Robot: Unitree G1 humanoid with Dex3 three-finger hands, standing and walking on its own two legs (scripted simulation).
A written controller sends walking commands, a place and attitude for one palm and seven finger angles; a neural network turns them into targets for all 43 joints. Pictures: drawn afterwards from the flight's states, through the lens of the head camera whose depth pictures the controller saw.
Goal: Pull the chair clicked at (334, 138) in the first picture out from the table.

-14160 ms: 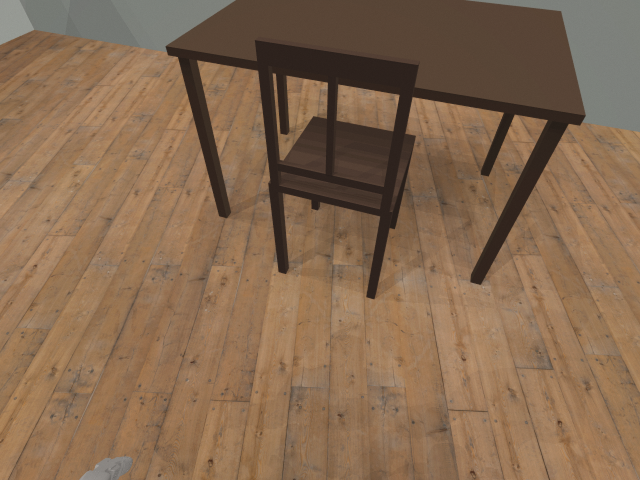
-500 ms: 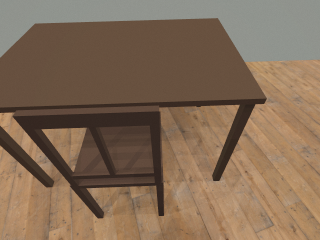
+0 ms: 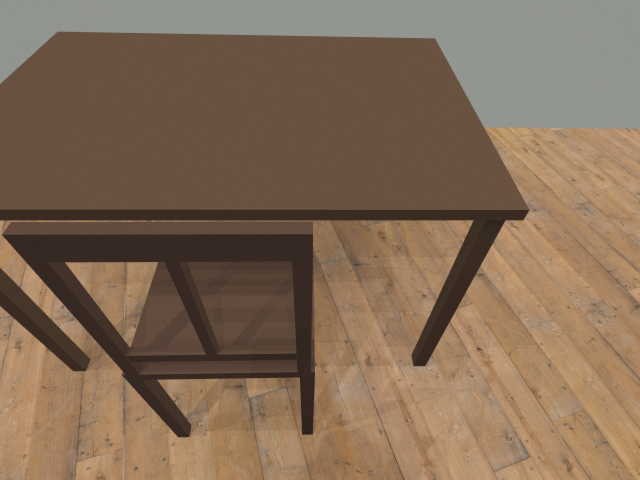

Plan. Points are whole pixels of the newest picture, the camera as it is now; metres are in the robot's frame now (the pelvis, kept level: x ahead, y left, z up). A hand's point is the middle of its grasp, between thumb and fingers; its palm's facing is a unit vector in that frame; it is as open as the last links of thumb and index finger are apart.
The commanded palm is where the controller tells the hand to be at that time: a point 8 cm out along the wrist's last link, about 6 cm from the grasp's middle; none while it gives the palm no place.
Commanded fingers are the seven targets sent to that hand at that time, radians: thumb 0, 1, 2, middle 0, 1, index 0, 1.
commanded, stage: look again from close up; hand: left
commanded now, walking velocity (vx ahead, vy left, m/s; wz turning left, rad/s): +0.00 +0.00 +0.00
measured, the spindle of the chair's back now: (196, 311) +0.38 +0.23 -0.08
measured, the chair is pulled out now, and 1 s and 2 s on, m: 0.00 0.00 0.00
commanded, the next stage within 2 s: shuffle to correct the standing spot in 0.60 s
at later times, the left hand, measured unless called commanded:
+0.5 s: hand out of the picture -0.01 +0.17 -0.17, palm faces +0.01 -0.98 -0.18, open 7.4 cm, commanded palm none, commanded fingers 0.00 0.90 0.90 -0.20 -0.30 -0.20 -0.30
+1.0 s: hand out of the picture -0.01 +0.19 -0.18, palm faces +0.03 -0.97 -0.22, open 7.4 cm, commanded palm none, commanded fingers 0.00 0.90 0.90 -0.20 -0.30 -0.20 -0.30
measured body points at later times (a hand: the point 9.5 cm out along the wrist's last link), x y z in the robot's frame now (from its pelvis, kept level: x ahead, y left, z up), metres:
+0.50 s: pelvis +0.00 +0.00 +0.00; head +0.01 +0.01 +0.45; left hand -0.01 +0.22 -0.16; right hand +0.01 -0.22 -0.15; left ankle -0.02 +0.10 -0.74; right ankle -0.04 -0.10 -0.74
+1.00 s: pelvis -0.04 +0.01 -0.01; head -0.01 +0.01 +0.44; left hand -0.01 +0.24 -0.16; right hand +0.00 -0.23 -0.16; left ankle -0.02 +0.10 -0.74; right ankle -0.04 -0.10 -0.74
